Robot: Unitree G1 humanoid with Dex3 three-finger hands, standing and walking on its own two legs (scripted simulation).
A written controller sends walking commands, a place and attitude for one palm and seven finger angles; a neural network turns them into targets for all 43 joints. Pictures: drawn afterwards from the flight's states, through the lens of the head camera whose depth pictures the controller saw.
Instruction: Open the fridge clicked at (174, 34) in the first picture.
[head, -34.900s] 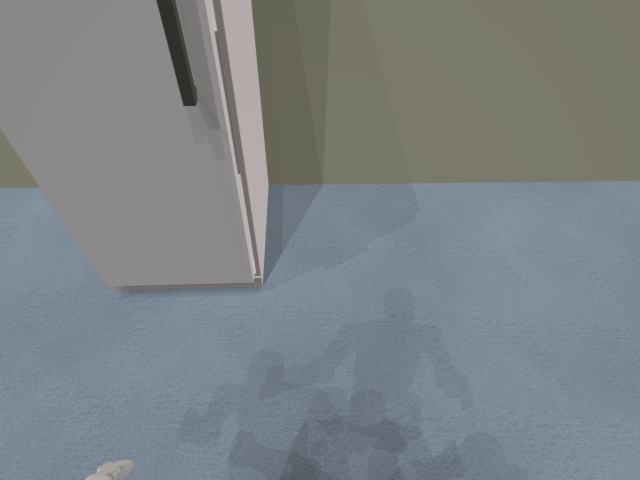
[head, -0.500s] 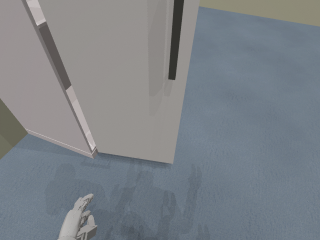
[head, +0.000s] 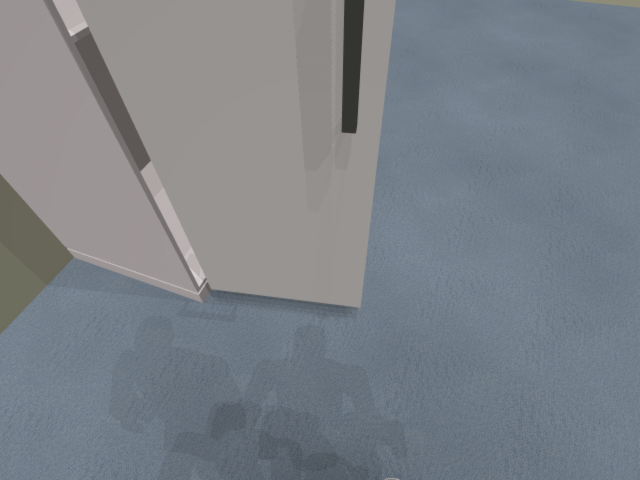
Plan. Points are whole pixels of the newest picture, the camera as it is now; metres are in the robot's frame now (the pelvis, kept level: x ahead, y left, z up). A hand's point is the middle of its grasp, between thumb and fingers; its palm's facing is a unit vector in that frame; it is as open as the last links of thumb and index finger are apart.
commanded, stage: let the arm hang, fingers relaxed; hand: right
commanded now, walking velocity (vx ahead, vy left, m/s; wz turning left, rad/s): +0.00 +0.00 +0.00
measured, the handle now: out of the picture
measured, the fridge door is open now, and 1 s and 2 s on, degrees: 78 78 78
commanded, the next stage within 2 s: look to check the result in 0.76 s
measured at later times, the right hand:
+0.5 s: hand out of the picture +0.07 -0.22 -0.14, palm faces +0.00 +0.96 -0.29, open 7.4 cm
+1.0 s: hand out of the picture +0.07 -0.19 -0.15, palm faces -0.01 +0.97 -0.24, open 7.4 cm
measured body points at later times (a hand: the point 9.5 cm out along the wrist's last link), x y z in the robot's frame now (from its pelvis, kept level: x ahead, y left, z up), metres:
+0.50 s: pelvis +0.02 +0.00 +0.02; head +0.03 +0.01 +0.47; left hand +0.07 +0.24 -0.14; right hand +0.07 -0.27 -0.12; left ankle +0.01 +0.09 -0.73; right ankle +0.06 -0.11 -0.73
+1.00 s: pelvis +0.04 +0.01 +0.02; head +0.06 +0.01 +0.47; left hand +0.07 +0.26 -0.14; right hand +0.07 -0.24 -0.13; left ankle +0.01 +0.09 -0.73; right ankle +0.06 -0.11 -0.72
